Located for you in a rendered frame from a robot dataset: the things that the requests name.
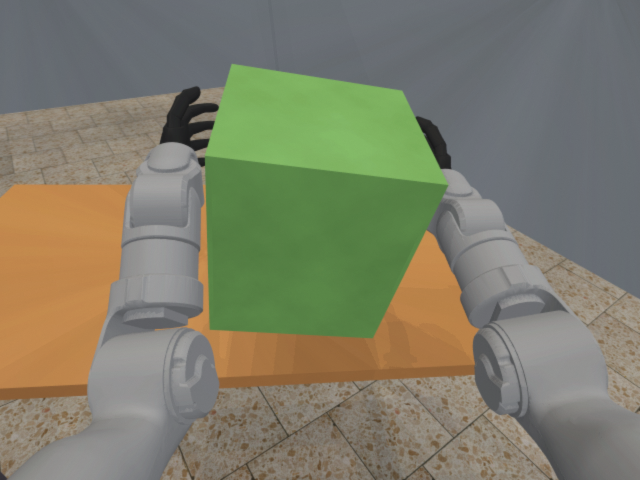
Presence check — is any left robot forearm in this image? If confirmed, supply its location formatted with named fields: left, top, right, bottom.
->
left=87, top=142, right=204, bottom=413

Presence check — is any right robot forearm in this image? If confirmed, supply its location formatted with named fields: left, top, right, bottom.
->
left=427, top=169, right=608, bottom=389

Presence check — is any right robot upper arm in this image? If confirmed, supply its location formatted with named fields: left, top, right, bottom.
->
left=473, top=310, right=640, bottom=480

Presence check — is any robot right hand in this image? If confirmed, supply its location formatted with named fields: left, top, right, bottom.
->
left=416, top=116, right=451, bottom=169

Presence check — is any table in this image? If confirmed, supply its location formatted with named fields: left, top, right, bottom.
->
left=0, top=185, right=479, bottom=480

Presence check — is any robot left hand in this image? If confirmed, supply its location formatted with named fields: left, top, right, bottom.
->
left=159, top=86, right=219, bottom=167

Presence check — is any carton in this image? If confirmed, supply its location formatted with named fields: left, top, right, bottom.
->
left=205, top=64, right=448, bottom=338

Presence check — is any left robot upper arm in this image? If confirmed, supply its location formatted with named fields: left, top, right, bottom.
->
left=7, top=327, right=219, bottom=480

